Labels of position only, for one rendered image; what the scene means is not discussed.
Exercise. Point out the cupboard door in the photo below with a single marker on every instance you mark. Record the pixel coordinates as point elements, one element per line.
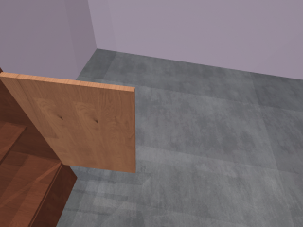
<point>87,124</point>

